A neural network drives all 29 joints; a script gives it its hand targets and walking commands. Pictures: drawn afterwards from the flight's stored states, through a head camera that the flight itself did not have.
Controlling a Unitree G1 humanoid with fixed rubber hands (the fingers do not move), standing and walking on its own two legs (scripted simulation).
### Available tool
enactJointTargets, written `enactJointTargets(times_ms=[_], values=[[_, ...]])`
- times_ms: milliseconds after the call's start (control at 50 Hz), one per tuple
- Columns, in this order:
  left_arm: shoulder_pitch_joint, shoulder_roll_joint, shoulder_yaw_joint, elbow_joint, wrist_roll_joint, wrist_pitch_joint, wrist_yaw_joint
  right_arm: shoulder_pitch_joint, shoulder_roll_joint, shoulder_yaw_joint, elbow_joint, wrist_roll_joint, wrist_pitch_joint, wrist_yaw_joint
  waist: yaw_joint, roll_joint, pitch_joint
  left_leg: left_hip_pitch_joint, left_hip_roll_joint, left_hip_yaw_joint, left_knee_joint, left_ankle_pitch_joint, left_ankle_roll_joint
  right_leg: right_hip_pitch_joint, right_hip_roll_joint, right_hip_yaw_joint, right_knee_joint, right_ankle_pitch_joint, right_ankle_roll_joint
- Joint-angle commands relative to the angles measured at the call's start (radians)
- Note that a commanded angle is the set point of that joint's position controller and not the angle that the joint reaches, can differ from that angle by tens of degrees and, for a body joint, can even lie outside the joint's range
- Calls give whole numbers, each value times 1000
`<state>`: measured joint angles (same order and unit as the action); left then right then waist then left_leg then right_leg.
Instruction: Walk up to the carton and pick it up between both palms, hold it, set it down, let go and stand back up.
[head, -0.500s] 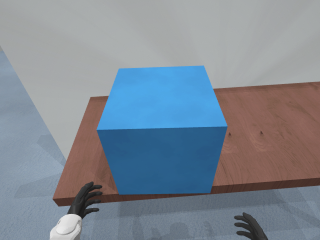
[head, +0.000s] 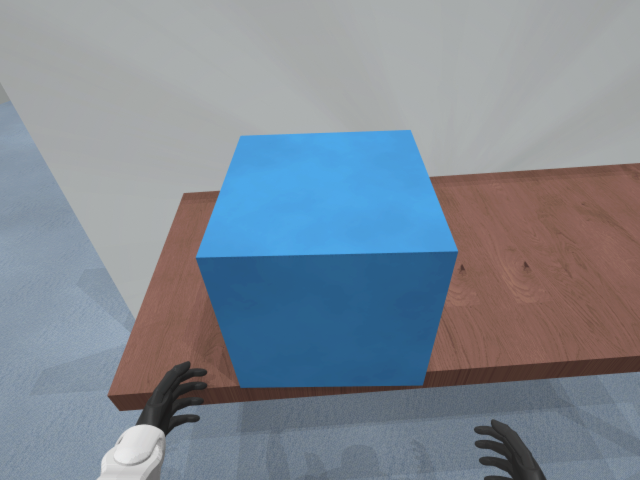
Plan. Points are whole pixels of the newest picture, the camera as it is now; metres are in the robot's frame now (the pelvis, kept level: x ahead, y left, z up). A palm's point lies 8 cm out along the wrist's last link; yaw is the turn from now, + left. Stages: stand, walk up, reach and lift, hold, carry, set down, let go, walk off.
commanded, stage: let go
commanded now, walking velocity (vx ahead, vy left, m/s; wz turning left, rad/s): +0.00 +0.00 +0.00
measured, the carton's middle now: (327, 255) +0.45 +0.03 +0.07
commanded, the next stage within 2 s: stand in 0.08 s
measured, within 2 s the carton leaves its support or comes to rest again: neither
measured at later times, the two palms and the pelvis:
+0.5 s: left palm (153, 439) +0.20 +0.24 -0.02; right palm out of the picture +0.12 -0.21 -0.12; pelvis +0.01 +0.01 -0.01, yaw +2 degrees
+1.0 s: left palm (159, 440) +0.19 +0.23 -0.02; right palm out of the picture +0.15 -0.21 -0.13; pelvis +0.01 +0.00 -0.01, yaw +3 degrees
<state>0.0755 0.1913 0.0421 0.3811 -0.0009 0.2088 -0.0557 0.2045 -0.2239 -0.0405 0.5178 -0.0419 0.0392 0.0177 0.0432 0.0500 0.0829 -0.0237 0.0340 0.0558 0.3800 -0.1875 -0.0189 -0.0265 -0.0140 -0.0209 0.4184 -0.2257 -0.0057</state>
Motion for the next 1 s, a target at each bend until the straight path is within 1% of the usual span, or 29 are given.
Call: enactJointTargets(times_ms=[0, 60, 80, 100, 120, 140, 160, 180, 200, 220, 240, 260, 280, 300, 340, 360, 400, 420, 480, 540, 560, 620, 640, 740, 760, 820, 920, 940, 980], values=[[-13, 33, -34, 149, 18, 114, -5, -114, -95, -31, -120, 1, -23, -3, -24, -204, 120, 3, -51, 43, -65, -127, 11, -218, 35, 0, -184, -228, -3], [-18, 31, -35, 149, 17, 117, -6, -120, -97, -30, -119, 2, -19, -3, -24, -207, 122, -4, -51, 42, -65, -133, 11, -213, 36, 0, -181, -231, -4], [20, 215, 17, 66, 39, -102, 23, -8, -83, -5, 5, -23, -21, -10, -23, -209, 229, -262, 23, -74, -19, -184, -19, -387, -63, 62, -179, -342, 7], [48, 240, 31, 98, 30, -180, 42, 29, -89, -5, 30, -8, -20, -14, -28, -291, 277, -304, -3, -50, 29, -335, -21, -499, -98, 133, -258, -571, -5], [45, 229, 35, 94, 39, -210, 48, 22, -84, -2, 39, -5, -24, -3, -21, -337, 263, -206, -25, -28, 114, -230, -21, -569, -131, 190, -324, -631, -31], [28, 193, 23, 86, 47, -225, 50, 32, -74, 4, 47, -8, -35, 14, -43, -301, 201, -171, -9, -42, 101, -111, -13, -535, -127, 199, -303, -566, -37], [15, 168, 14, 80, 55, -238, 47, 37, -69, 7, 64, -9, -49, 25, -50, -251, 115, -185, 2, -39, 70, -44, -9, -449, -103, 162, -238, -445, -31], [9, 150, 9, 74, 64, -245, 44, 43, -70, 8, 89, -6, -61, 33, -47, -219, 20, -199, 3, -27, 63, 12, -8, -346, -84, 124, -172, -308, -29], [26, 142, 7, 69, 67, -251, 41, 40, -82, 7, 105, -6, -73, 39, -37, -188, -82, -201, 12, -29, 64, 55, -6, -262, -77, 94, -115, -200, -26], [51, 137, 6, 62, 63, -255, 38, 20, -95, 6, 109, -9, -81, 44, -23, -161, -160, -204, 19, -37, 68, 56, -4, -216, -74, 77, -77, -153, -21], [76, 137, 3, 54, 56, -256, 35, -12, -100, 3, 107, -11, -83, 49, -12, -133, -188, -221, 20, -49, 60, 5, -2, -208, -72, 75, -66, -172, -18], [91, 141, 1, 45, 47, -255, 35, -38, -99, 5, 103, -11, -80, 53, -8, -109, -177, -260, 29, -66, 33, -73, 0, -223, -76, 77, -63, -220, -15], [102, 140, -3, 41, 43, -254, 36, -56, -89, 8, 104, -11, -76, 55, -7, -102, -150, -285, 37, -82, 11, -117, 1, -245, -75, 73, -52, -231, -8], [108, 137, -5, 35, 40, -253, 39, -57, -95, 8, 111, -12, -72, 56, -8, -84, -125, -317, 47, -101, -6, -126, 4, -244, -72, 66, -32, -197, -2], [134, 130, -9, 28, 39, -256, 43, -33, -101, 6, 139, -12, -68, 57, -15, -62, -116, -357, 52, -128, -15, -102, 12, -221, -71, 53, 7, -111, 8], [154, 122, -12, 29, 38, -258, 44, -24, -98, 6, 153, -12, -67, 56, -14, -59, -118, -363, 54, -137, -19, -97, 15, -218, -68, 48, 20, -89, 12], [188, 111, -16, 28, 34, -261, 47, -13, -89, 4, 169, -11, -64, 55, -18, -84, -100, -358, 52, -147, -17, -112, 18, -257, -62, 46, 23, -93, 16], [195, 103, -19, 27, 34, -261, 48, -4, -87, 3, 177, -11, -62, 54, -26, -95, -86, -367, 48, -148, -14, -118, 18, -260, -63, 46, 20, -96, 17], [204, 104, -16, 19, 32, -262, 52, 7, -83, 0, 196, -10, -57, 53, -35, -147, -72, -357, 39, -141, 8, -92, 16, -298, -67, 52, 11, -110, 19], [207, 97, -14, 14, 34, -261, 56, -3, -74, -7, 202, -12, -57, 55, -41, -149, -71, -345, 30, -127, 36, -57, 9, -318, -68, 56, 8, -107, 18], [215, 100, -12, 14, 34, -261, 56, -4, -72, -9, 203, -11, -58, 55, -38, -146, -75, -340, 30, -125, 44, -42, 8, -325, -69, 56, 9, -102, 19], [219, 89, -10, 10, 35, -260, 59, -21, -64, -13, 203, -10, -58, 54, -37, -143, -82, -335, 29, -119, 59, -25, 5, -329, -70, 56, 15, -90, 19], [221, 87, -9, 8, 36, -260, 58, -32, -63, -15, 201, -10, -58, 54, -35, -130, -88, -333, 27, -118, 64, -24, 4, -328, -69, 55, 20, -86, 19], [215, 78, -5, -4, 38, -257, 62, -47, -41, -18, 196, -8, -55, 53, -37, -132, -105, -328, 22, -106, 86, -8, -2, -333, -71, 52, 27, -80, 17], [216, 78, -3, -6, 38, -257, 63, -49, -46, -21, 195, -10, -54, 53, -37, -124, -105, -325, 21, -104, 90, -4, -3, -338, -73, 54, 24, -80, 17], [217, 80, 1, -9, 39, -255, 63, -47, -38, -23, 196, -8, -51, 53, -38, -142, -114, -312, 17, -97, 105, 12, -8, -341, -75, 53, 22, -84, 17], [204, 75, 5, -14, 37, -249, 64, -46, -32, -26, 194, -9, -47, 53, -44, -149, -92, -319, 13, -92, 109, 6, -13, -356, -73, 52, 14, -109, 16], [207, 74, 6, -14, 36, -248, 64, -47, -33, -26, 193, -9, -46, 52, -42, -162, -91, -315, 12, -89, 114, 10, -15, -359, -73, 52, 11, -115, 16], [211, 72, 8, -13, 36, -247, 64, -47, -32, -27, 194, -8, -46, 52, -41, -158, -88, -312, 10, -87, 116, 4, -17, -364, -74, 56, 1, -128, 13]])
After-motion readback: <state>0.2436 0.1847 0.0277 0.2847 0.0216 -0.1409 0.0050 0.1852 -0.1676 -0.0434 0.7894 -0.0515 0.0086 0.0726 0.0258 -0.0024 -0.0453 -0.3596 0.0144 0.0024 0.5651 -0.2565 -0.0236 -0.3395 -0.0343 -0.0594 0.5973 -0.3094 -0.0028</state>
